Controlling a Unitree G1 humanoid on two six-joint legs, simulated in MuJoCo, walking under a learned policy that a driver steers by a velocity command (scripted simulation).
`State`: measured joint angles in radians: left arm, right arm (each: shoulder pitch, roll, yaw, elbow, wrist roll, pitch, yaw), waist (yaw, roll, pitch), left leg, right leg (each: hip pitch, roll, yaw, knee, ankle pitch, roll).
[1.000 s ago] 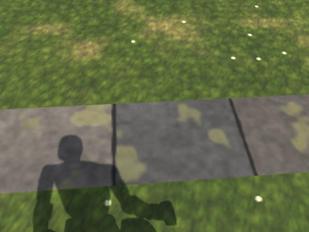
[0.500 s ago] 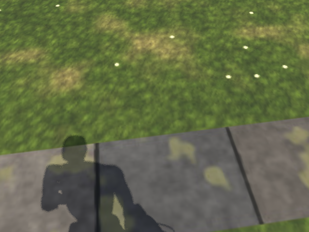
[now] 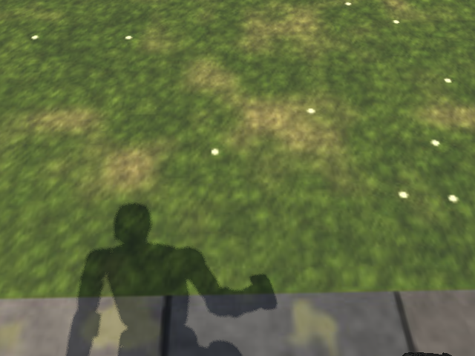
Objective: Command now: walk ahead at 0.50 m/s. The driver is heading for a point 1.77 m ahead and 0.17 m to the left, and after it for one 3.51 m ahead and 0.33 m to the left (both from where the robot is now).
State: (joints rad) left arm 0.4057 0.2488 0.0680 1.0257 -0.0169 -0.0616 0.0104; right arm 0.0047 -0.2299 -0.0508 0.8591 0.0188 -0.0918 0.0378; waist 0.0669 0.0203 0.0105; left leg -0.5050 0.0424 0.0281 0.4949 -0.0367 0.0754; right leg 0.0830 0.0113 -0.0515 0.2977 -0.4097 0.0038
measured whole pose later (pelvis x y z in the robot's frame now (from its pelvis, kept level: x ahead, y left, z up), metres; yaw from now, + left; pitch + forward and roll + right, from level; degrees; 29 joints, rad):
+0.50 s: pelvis +0.27 +0.01 +0.01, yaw +0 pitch +2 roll +2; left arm 0.01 0.23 0.05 0.87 -0.02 -0.08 -0.03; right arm 0.38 -0.24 -0.06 1.02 0.01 -0.08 -0.01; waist -0.08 -0.04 0.01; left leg 0.07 -0.04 0.06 0.20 -0.31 0.02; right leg -0.61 -0.08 0.00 0.55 0.03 -0.03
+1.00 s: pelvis +0.54 -0.03 +0.02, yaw +0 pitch +2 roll -2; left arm 0.36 0.23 0.06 1.01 -0.01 -0.09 0.00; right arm 0.04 -0.25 -0.07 0.90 0.02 -0.07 0.01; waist 0.07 0.04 0.00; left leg -0.66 0.11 -0.02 0.61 0.07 0.01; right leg 0.01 0.06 -0.06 0.19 -0.23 -0.05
